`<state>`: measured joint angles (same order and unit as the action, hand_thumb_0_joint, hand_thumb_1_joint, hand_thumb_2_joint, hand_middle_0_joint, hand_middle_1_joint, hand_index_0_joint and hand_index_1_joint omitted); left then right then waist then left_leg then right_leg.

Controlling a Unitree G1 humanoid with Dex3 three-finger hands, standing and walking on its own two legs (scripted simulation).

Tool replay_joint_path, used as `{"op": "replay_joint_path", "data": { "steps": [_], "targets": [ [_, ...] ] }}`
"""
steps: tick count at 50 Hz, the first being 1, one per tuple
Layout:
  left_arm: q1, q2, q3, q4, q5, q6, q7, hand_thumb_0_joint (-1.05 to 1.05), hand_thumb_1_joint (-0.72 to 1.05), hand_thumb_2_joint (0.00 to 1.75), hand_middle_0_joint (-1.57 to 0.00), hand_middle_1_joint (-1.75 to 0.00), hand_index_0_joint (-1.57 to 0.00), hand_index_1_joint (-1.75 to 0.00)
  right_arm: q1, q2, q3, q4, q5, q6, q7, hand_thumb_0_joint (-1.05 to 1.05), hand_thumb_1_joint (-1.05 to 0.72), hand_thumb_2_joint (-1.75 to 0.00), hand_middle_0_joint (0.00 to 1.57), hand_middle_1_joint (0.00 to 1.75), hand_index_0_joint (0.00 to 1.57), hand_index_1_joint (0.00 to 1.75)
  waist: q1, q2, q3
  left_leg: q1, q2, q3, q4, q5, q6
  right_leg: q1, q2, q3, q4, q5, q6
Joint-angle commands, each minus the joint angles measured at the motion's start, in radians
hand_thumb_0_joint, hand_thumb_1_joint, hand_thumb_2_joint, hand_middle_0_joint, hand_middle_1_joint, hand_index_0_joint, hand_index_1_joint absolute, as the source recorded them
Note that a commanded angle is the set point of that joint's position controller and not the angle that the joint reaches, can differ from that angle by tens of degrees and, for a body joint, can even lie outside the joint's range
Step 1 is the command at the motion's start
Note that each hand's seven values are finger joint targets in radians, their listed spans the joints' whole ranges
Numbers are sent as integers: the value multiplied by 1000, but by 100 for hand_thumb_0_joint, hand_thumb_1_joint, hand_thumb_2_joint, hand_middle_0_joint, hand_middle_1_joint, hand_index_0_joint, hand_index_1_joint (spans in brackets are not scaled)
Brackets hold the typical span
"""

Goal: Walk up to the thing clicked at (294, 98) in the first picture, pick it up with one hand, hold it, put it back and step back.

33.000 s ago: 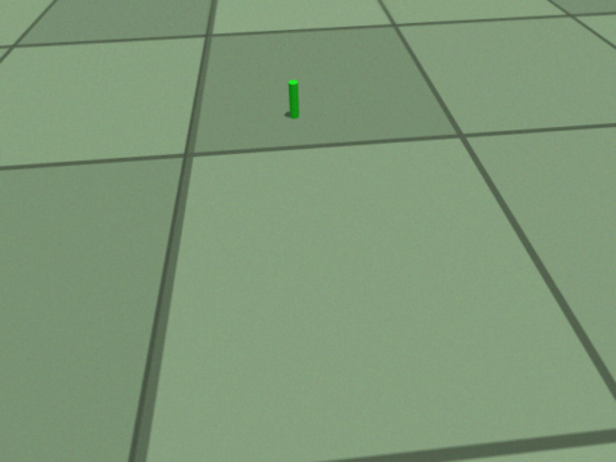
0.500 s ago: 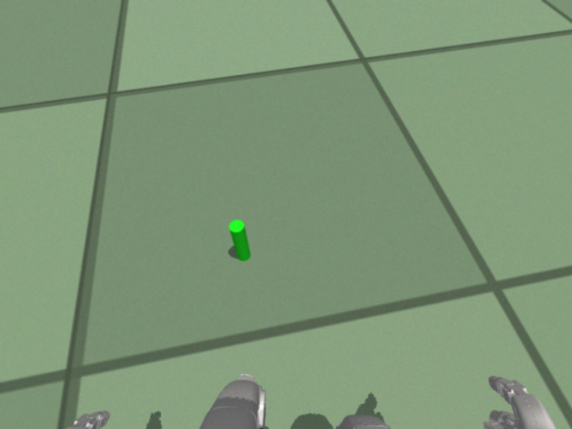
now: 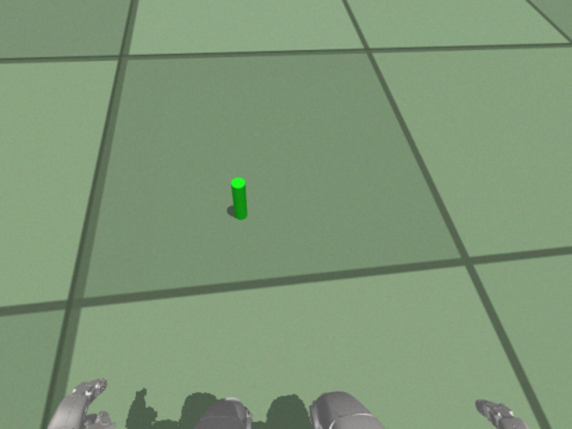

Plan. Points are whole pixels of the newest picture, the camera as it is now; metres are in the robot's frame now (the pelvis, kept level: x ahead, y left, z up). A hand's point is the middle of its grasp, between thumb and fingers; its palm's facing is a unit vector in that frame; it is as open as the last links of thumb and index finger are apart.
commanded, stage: step back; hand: left
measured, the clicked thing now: (239, 199) +0.92 +0.17 -0.66
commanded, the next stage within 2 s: stand in 1.30 s
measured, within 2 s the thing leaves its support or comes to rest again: neither
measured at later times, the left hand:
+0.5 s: hand out of the picture -0.08 +0.25 -0.15, palm faces +0.06 -0.91 -0.40, open 7.4 cm
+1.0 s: hand out of the picture -0.08 +0.24 -0.15, palm faces +0.09 -0.94 -0.33, open 7.4 cm
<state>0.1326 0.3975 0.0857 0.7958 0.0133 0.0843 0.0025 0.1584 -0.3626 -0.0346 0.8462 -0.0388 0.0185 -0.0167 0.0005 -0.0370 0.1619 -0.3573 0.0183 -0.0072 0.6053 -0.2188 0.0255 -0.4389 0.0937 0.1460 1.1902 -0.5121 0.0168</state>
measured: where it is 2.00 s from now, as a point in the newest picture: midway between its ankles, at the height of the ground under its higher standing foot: outside the picture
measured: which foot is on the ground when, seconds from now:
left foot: down 0.00-0.16, up 0.18-0.40, down 0.42-1.00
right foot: up 0.00-0.12, down 0.14-1.00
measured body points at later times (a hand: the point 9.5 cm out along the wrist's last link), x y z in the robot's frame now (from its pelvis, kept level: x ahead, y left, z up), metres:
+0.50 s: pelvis -0.14 -0.03 -0.01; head -0.13 -0.03 +0.44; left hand -0.09 +0.30 -0.12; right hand -0.08 -0.34 -0.13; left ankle -0.13 +0.08 -0.73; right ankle -0.11 -0.16 -0.72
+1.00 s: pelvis -0.12 -0.03 +0.00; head -0.11 -0.02 +0.45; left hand -0.08 +0.29 -0.13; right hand -0.03 -0.33 -0.12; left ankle -0.11 +0.09 -0.73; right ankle -0.12 -0.16 -0.73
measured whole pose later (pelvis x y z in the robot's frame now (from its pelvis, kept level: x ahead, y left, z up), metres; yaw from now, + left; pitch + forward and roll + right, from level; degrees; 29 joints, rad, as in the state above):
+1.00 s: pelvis -0.12 -0.03 +0.00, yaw +4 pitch -2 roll +0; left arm 0.17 0.37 0.04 1.02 0.01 0.00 -0.02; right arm 0.19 -0.36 -0.04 1.04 -0.03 -0.02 0.02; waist 0.02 -0.02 0.06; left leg -0.25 -0.01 -0.02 0.56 -0.27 0.01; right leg -0.22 -0.04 -0.01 0.57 -0.33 0.00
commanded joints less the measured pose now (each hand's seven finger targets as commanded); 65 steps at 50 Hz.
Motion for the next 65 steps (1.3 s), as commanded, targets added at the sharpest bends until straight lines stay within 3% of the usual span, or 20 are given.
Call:
{"op": "replay_joint_path", "data": {
  "steps": [1,6,7,8,9,12,17,20,21,23,24,31,33,35,43,45,46,47,53,65],
  "targets": [
    [27,167,46,-66,11,-32,7,0,90,90,-20,-30,-20,-30,29,-284,-88,-84,-5,-19,-26,0,-90,-90,20,30,20,30,-30,189,-222,257,251,-231,-130,338,227,-16,-58,-49,-234,-25,19],
    [217,164,50,45,15,-49,-1,0,90,90,-20,-30,-20,-30,-51,-300,-84,-98,11,13,-13,0,-90,-90,20,30,20,30,45,223,-309,95,178,-142,-35,132,115,294,-70,-161,-773,194,-51],
    [199,225,69,40,33,-53,-3,0,90,90,-20,-30,-20,-30,-36,-251,-71,-107,14,14,-10,0,-90,-90,20,30,20,30,30,79,-242,-112,89,-103,61,-64,47,329,-154,27,-775,114,-87],
    [147,339,96,4,35,-49,-4,0,90,90,-20,-30,-20,-30,-85,-193,-62,-141,21,7,-20,0,-90,-90,20,30,20,30,63,-209,-171,-249,-93,-46,262,-325,-18,179,-397,332,-884,25,-211],
    [62,399,101,-32,40,-51,1,0,90,90,-20,-30,-20,-30,-103,-239,-82,-130,16,12,-31,0,-90,-90,20,30,20,30,80,-242,-104,-168,-71,-137,472,-386,-49,-68,-547,477,-957,-32,-331],
    [-58,254,58,-45,39,-75,16,0,90,90,-20,-30,-20,-30,-16,-230,-70,-64,30,0,-20,0,-90,-90,20,30,20,30,-14,-76,-89,-153,-107,-136,564,-236,-30,18,-338,108,-784,232,-219],
    [38,268,69,-17,49,-96,12,0,90,90,-20,-30,-20,-30,-17,-215,-65,-43,9,-20,6,0,-90,-90,20,30,20,30,60,-166,-124,-133,-28,-37,211,-289,-41,230,-333,122,-788,-22,-206],
    [17,252,51,-6,29,-81,1,0,90,90,-20,-30,-20,-30,72,-192,-70,28,7,-44,10,0,-90,-90,20,30,20,30,9,-125,-152,174,-55,20,-205,-175,-16,125,-310,58,-700,5,-164],
    [64,194,28,2,29,-76,0,0,90,90,-20,-30,-20,-30,87,-211,-83,48,0,-53,6,0,-90,-90,20,30,20,30,12,-22,-169,298,-34,-69,-256,-165,-3,42,-266,8,-587,36,-129],
    [-2,198,33,20,8,-79,1,0,90,90,-20,-30,-20,-30,43,-367,-101,34,-4,-61,8,0,-90,-90,20,30,20,30,-16,199,-105,93,314,-610,-411,-636,200,-80,-137,-117,-342,-72,-36],
    [-12,234,41,27,15,-83,-1,0,90,90,-20,-30,-20,-30,1,-350,-101,21,-4,-67,10,0,-90,-90,20,30,20,30,-2,135,-49,-5,312,-582,-418,-637,210,-16,-159,-64,-292,-43,-40],
    [117,168,38,132,19,-116,-8,0,90,90,-20,-30,-20,-30,-27,-213,-57,45,8,-42,20,0,-90,-90,20,30,20,30,52,119,-130,-114,100,-173,-181,-360,42,394,-85,-153,-762,182,-54],
    [134,276,59,136,31,-127,4,0,90,90,-20,-30,-20,-30,-21,-156,-44,36,13,-36,16,0,-90,-90,20,30,20,30,67,-120,-113,-225,-59,-78,118,-344,-8,334,-368,314,-982,-255,-163],
    [5,272,58,89,29,-137,3,0,90,90,-20,-30,-20,-30,28,-217,-63,71,14,-38,13,0,-90,-90,20,30,20,30,23,-33,-22,-124,-7,-121,248,-284,-24,139,-459,353,-1005,-307,-240],
    [-17,200,17,114,14,-122,-6,0,90,90,-20,-30,-20,-30,63,-163,-62,127,4,-64,19,0,-90,-90,20,30,20,30,-3,-74,-130,185,-34,8,-185,-46,-21,137,-277,-42,-768,261,-131],
    [-7,133,-10,105,1,-120,-11,0,90,90,-20,-30,-20,-30,51,-229,-73,116,-5,-75,8,0,-90,-90,20,30,20,30,-7,85,-187,255,148,-255,-265,-17,35,64,-193,-116,-632,299,-55],
    [-20,146,-1,128,-13,-115,-8,0,90,90,-20,-30,-20,-30,-2,-267,-70,111,6,-75,11,0,-90,-90,20,30,20,30,18,127,-167,129,229,-350,-296,-133,107,132,-120,-168,-595,101,-35],
    [-26,165,1,134,-4,-116,-6,0,90,90,-20,-30,-20,-30,-22,-277,-72,110,9,-72,14,0,-90,-90,20,30,20,30,13,117,-163,102,240,-341,-287,-138,134,188,-124,-155,-612,72,-43],
    [-7,197,0,186,-5,-138,5,0,90,90,-20,-30,-20,-30,-55,-196,-42,130,21,-66,8,0,-90,-90,20,30,20,30,17,99,-218,127,85,-96,-146,244,10,352,-206,-69,-732,501,-72],
    [-73,146,-33,226,-13,-125,13,0,90,90,-20,-30,-20,-30,-126,-188,-32,166,35,-58,3,0,-90,-90,20,30,20,30,5,34,-227,230,106,-101,-183,419,17,341,-223,-76,-762,678,-50]
  ]
}}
